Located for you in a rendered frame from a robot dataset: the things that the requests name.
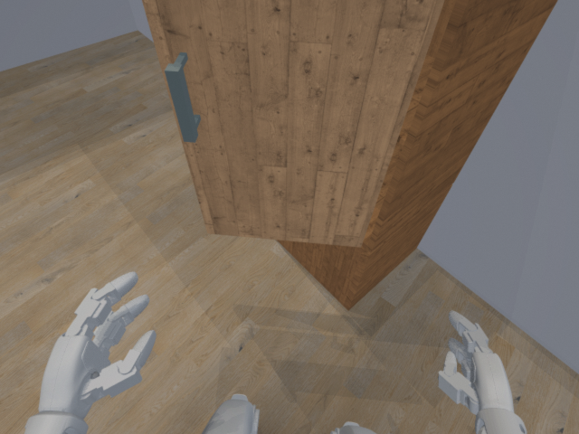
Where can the cupboard door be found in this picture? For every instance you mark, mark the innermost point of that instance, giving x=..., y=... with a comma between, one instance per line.
x=301, y=105

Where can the robot left thigh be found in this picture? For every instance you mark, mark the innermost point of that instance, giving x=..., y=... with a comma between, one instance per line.
x=234, y=417

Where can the left robot forearm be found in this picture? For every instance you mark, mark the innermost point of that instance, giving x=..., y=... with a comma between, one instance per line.
x=56, y=422

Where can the handle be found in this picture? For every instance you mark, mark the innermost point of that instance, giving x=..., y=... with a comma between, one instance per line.
x=188, y=122

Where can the right robot forearm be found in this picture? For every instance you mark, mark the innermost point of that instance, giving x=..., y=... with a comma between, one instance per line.
x=498, y=421

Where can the robot right hand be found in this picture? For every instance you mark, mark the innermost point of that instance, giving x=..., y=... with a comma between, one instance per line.
x=483, y=370

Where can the robot left hand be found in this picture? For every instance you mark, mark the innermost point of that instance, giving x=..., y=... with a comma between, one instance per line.
x=66, y=384

